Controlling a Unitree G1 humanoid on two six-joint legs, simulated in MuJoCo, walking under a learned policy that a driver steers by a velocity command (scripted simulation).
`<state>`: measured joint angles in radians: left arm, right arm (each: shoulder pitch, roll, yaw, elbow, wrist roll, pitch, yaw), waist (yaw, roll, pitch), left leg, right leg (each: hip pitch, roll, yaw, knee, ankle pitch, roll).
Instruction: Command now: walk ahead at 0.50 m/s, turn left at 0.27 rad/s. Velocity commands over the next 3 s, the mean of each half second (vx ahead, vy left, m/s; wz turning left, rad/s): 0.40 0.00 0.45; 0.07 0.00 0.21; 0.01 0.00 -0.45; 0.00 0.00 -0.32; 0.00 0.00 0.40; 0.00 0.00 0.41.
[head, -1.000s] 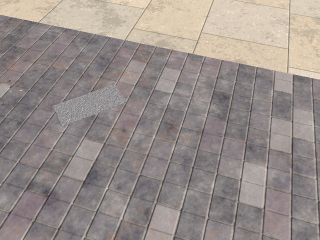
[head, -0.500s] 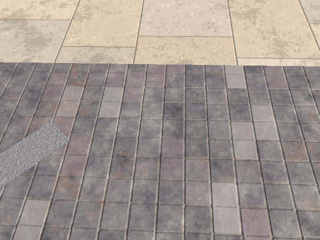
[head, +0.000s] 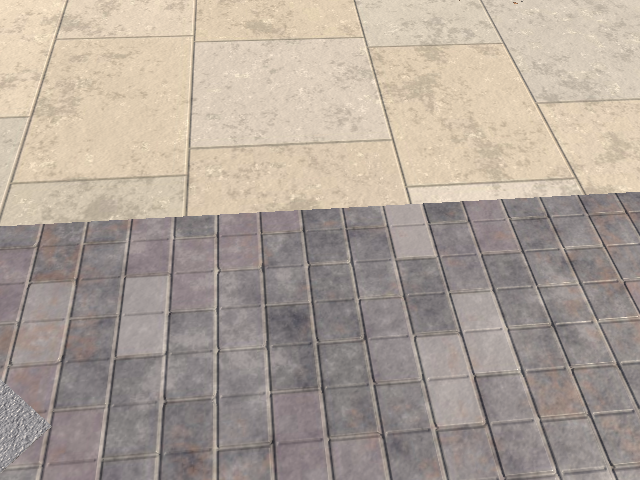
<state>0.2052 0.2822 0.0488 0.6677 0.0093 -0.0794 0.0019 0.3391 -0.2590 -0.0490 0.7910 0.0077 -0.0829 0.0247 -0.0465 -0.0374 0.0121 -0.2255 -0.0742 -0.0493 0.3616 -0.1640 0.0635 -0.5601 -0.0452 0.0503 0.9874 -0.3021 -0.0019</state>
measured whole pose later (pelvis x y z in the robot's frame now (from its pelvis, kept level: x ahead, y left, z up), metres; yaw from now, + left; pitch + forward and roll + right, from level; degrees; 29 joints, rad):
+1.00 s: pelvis +0.29 +0.02 -0.01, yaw +21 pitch +0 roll +1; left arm 0.19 0.28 0.04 0.83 -0.01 0.04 0.01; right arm 0.09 -0.22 -0.03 0.68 -0.02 0.01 -0.01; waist 0.02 -0.02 0.03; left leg -0.34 -0.02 0.05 0.51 -0.18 0.04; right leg -0.34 -0.06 0.00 0.72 -0.36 0.05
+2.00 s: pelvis +0.27 -0.02 +0.00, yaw -4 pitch +0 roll +0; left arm 0.11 0.22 0.03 0.73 0.03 0.00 0.00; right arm 0.20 -0.32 -0.07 0.83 0.01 0.04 -0.02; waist -0.03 0.05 0.04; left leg -0.40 0.06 -0.02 0.91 -0.44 -0.08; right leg -0.23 0.02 -0.03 0.45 -0.23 -0.05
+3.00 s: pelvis +0.28 -0.01 +0.00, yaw +24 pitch +0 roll +0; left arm 0.15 0.27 0.05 0.79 0.01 -0.03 0.00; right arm 0.14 -0.34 -0.06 0.72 0.01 0.04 -0.04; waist 0.01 0.04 0.06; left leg -0.37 -0.09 -0.16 0.94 -0.54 -0.07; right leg -0.23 0.02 0.04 0.45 -0.23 -0.01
